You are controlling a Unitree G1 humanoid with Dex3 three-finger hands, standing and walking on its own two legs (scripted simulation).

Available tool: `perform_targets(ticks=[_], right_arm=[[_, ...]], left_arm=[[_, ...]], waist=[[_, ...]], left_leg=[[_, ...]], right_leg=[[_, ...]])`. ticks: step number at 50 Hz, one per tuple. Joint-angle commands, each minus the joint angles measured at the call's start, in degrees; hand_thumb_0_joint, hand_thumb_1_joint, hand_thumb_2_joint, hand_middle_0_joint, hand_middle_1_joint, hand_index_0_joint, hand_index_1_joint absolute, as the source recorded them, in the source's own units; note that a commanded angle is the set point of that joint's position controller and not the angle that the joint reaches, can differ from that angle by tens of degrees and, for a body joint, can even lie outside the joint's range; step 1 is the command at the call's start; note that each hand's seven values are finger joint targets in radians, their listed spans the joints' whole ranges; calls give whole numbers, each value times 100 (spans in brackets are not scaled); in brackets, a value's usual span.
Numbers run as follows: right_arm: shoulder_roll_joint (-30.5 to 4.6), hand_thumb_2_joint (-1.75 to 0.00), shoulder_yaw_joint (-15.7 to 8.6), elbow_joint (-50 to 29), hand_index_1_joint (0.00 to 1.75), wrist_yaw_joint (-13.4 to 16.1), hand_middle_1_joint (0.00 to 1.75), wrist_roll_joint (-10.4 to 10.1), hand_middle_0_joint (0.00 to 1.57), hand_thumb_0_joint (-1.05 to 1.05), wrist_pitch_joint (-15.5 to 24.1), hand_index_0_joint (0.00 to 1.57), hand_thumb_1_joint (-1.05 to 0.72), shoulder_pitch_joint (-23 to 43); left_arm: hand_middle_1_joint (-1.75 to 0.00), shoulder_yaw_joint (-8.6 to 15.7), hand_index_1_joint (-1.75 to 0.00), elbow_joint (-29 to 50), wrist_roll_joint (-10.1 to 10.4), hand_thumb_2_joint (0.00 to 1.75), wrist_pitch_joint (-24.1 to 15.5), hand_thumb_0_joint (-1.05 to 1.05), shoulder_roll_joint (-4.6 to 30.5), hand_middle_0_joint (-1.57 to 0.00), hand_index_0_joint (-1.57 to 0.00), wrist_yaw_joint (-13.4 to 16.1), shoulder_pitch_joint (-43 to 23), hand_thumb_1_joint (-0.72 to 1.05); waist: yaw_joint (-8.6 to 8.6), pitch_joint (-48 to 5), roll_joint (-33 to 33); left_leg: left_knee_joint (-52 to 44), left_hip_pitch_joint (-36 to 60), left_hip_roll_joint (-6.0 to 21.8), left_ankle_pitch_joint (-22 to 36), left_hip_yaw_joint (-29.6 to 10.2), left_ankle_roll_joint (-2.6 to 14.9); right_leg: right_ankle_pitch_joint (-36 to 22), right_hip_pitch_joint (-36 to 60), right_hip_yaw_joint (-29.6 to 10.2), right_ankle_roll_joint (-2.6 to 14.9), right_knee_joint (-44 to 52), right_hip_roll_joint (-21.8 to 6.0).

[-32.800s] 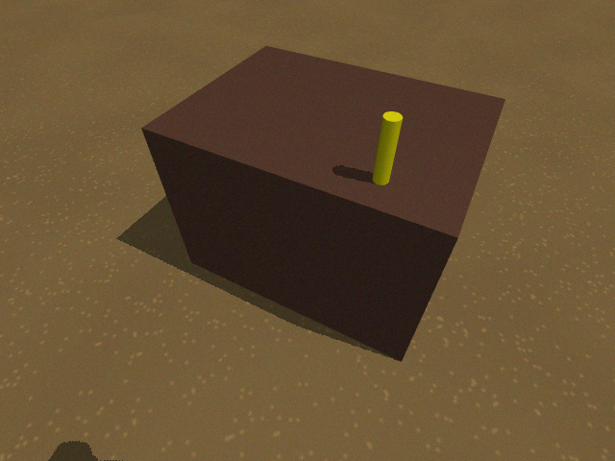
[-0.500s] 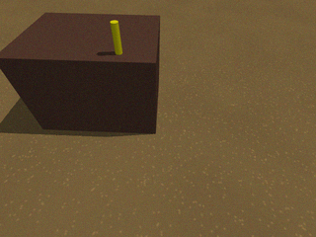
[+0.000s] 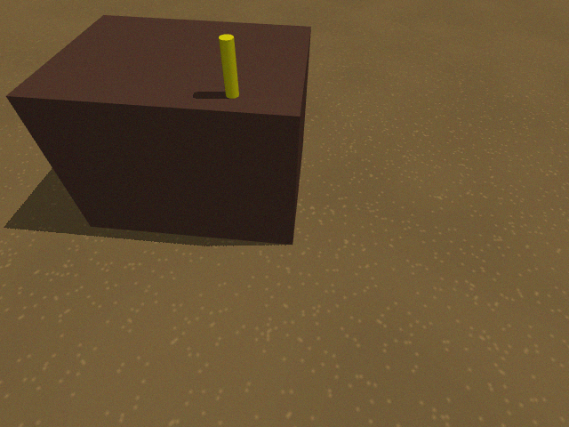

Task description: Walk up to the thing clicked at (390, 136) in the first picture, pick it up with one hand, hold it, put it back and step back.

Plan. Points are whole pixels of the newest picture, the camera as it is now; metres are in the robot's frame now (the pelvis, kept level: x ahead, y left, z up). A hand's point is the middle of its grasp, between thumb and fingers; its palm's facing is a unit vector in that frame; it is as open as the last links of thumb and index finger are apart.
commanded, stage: step back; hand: left
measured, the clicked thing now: (229, 68) +1.09 +0.18 -0.02
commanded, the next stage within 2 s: stand in 0.18 s
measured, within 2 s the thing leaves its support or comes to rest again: neither
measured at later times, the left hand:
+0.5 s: hand out of the picture +0.09 +0.25 -0.14, palm faces -0.03 -0.94 -0.33, open 7.4 cm
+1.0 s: hand out of the picture +0.08 +0.24 -0.13, palm faces -0.06 -0.94 -0.35, open 7.4 cm
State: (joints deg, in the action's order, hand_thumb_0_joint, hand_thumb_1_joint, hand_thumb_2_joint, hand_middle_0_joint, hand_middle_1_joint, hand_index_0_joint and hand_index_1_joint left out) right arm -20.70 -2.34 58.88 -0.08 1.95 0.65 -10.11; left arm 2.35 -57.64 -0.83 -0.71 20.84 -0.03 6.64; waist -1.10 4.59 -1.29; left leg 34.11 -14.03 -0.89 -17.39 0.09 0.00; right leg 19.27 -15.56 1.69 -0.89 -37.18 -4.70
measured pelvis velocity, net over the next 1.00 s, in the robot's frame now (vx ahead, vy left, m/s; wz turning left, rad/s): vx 0.00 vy -0.01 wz -0.01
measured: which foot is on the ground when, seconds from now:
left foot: down 0.00-1.00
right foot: down 0.00-1.00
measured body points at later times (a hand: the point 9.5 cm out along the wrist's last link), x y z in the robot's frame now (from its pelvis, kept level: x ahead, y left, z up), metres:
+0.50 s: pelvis +0.01 +0.00 +0.02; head +0.02 +0.01 +0.47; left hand +0.09 +0.30 -0.11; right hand +0.13 -0.29 -0.10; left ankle +0.01 +0.12 -0.73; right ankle +0.01 -0.14 -0.73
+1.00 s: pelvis +0.00 -0.01 +0.02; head +0.01 -0.02 +0.47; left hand +0.08 +0.29 -0.11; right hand +0.05 -0.32 -0.12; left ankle +0.01 +0.12 -0.73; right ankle +0.01 -0.14 -0.73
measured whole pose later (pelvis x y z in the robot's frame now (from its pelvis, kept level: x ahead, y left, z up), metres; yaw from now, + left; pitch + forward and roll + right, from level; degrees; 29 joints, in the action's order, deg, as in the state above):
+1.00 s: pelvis +0.00 -0.01 +0.02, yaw -1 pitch -3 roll +0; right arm -19.9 -0.5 66.2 -0.8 0.7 0.4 -6.7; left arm -0.3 -65.2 -0.7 -0.9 20.3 -0.6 6.0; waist 0.6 3.5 0.4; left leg 18.1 -6.3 1.8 -9.3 0.0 -1.8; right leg 9.4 -7.2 1.8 -0.7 -19.1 -1.5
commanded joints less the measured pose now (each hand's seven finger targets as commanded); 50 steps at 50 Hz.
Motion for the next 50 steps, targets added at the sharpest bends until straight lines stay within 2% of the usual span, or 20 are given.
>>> perform_targets(ticks=[1,2,3,4,5,8,9,10,12,13,14,16,25,29,30,35,38,42,44,50], right_arm=[[-1373,-90,-234,-303,30,40,30,-60,20,0,91,20,-90,628],[-1254,-90,-187,-307,30,45,30,-67,20,0,91,20,-90,680],[-1197,-90,-174,-289,30,64,30,-74,20,0,102,20,-90,606],[-1166,-90,-173,-255,30,74,30,-96,20,0,98,20,-90,621],[-1184,-90,-177,-183,30,82,30,-94,20,0,94,20,-90,557],[-1223,-90,-195,-88,30,74,30,-92,20,0,74,20,-90,689],[-1259,-90,-134,-78,30,70,30,-136,20,0,155,20,-90,624],[-1264,-90,-144,-52,30,71,30,-134,20,0,190,20,-90,658],[-1240,-90,-138,-7,30,69,30,-146,20,0,211,20,-90,717],[-1194,-90,-121,8,30,65,30,-157,20,0,196,20,-90,773],[-1201,-90,-130,23,30,72,30,-158,20,0,198,20,-90,735],[-1171,-90,-113,47,30,66,30,-165,20,0,191,20,-90,806],[-1060,-90,-91,147,30,9,30,-164,20,0,121,20,-90,1006],[-1073,-90,-90,206,30,-11,30,-169,20,0,123,20,-90,1043],[-1054,-90,-73,219,30,-21,30,-164,20,0,125,20,-90,980],[-1087,-90,-71,296,30,-37,30,-143,20,0,93,20,-90,904],[-1090,-90,-55,324,30,-38,30,-150,20,0,105,20,-90,859],[-1092,-90,-42,330,30,-22,30,-153,20,0,125,20,-90,797],[-1096,-90,-25,371,30,-12,30,-148,20,0,133,20,-90,744],[-1105,-90,-10,402,30,-11,30,-144,20,0,94,20,-90,606]], left_arm=[[-30,233,-30,253,58,90,-168,0,1142,-20,-20,98,-296,90],[-30,240,-30,214,48,90,-185,0,1192,-20,-20,90,-269,90],[-30,249,-30,173,49,90,-199,0,1276,-20,-20,86,-215,90],[-30,248,-30,118,67,90,-204,0,1320,-20,-20,88,-162,90],[-30,237,-30,117,72,90,-196,0,1325,-20,-20,91,-272,90],[-30,177,-30,51,70,90,-166,0,1250,-20,-20,104,-398,90],[-30,61,-30,-107,121,90,-137,0,972,-20,-20,70,-268,90],[-30,56,-30,-118,110,90,-130,0,1007,-20,-20,61,-259,90],[-30,50,-30,-168,102,90,-125,0,1066,-20,-20,61,-302,90],[-30,35,-30,-212,90,90,-125,0,1089,-20,-20,54,-311,90],[-30,47,-30,-216,84,90,-135,0,1109,-20,-20,57,-337,90],[-30,27,-30,-266,70,90,-130,0,1106,-20,-20,45,-339,90],[-30,-23,-30,-382,34,90,-166,0,1145,-20,-20,45,-412,90],[-30,-36,-30,-429,30,90,-180,0,1130,-20,-20,41,-323,90],[-30,-34,-30,-420,30,90,-191,0,1168,-20,-20,37,-355,90],[-30,-24,-30,-403,15,90,-179,0,1192,-20,-20,43,-397,90],[-30,-32,-30,-418,28,90,-185,0,1174,-20,-20,28,-283,90],[-30,-13,-30,-388,37,90,-189,0,1205,-20,-20,34,-348,90],[-30,-13,-30,-407,50,90,-179,0,1206,-20,-20,23,-310,90],[-30,-28,-30,-418,37,90,-142,0,1206,-20,-20,23,-273,90]], waist=[[-147,-648,491],[-143,-694,498],[-78,-761,508],[-70,-766,527],[-2,-839,506],[18,-813,521],[26,-799,459],[33,-821,442],[38,-806,429],[48,-704,328],[67,-865,330],[71,-842,342],[112,-662,181],[75,-611,126],[110,-635,97],[122,-461,83],[95,-555,133],[119,-730,86],[109,-681,123],[120,-422,-12]], left_leg=[[-901,-419,1218,1503,-1092,708],[-850,-380,980,1572,-826,460],[-794,-298,820,1715,-713,307],[-754,-176,740,1714,-664,232],[-777,-89,760,1873,-654,223],[-947,223,850,2118,-718,280],[-1179,441,949,2415,-888,281],[-1220,618,990,2684,-876,267],[-1294,677,982,2788,-832,223],[-1328,644,912,2636,-756,194],[-1372,852,917,2709,-691,181],[-1469,993,907,2667,-648,152],[-1806,819,793,1664,-488,77],[-1854,850,784,1466,-490,54],[-1862,849,785,1412,-480,49],[-1913,690,762,921,-495,30],[-1910,719,767,980,-491,28],[-1871,810,817,1356,-491,30],[-1887,821,827,1344,-482,24],[-1911,643,785,905,-484,9]], right_leg=[[-188,866,-164,239,749,114],[-821,975,-255,275,857,-38],[-1364,1024,-414,337,839,-164],[-1654,959,-476,358,861,-245],[-1790,1035,-410,354,830,-265],[-1707,845,-257,292,920,-163],[-1913,898,-354,225,1045,-142],[-2004,882,-307,187,1099,-136],[-1991,987,-315,164,1243,-152],[-2047,1003,-354,155,1392,-179],[-2126,1070,-340,157,1370,-200],[-2082,1037,-355,147,1506,-207],[-1657,1110,-457,121,2010,-316],[-1487,1022,-482,123,2144,-322],[-1487,1047,-503,129,2156,-346],[-824,846,-565,137,2312,-324],[-1072,903,-580,150,2289,-335],[-1561,1035,-566,179,2156,-355],[-1526,1015,-569,173,2150,-340],[-871,797,-596,157,2319,-300]])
